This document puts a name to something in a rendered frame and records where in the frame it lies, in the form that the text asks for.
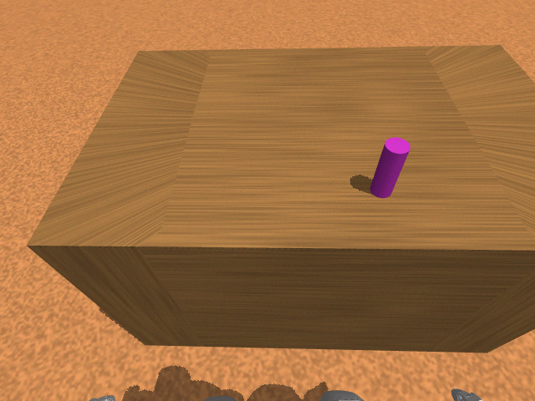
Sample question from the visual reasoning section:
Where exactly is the can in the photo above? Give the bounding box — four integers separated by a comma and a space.
370, 137, 410, 198

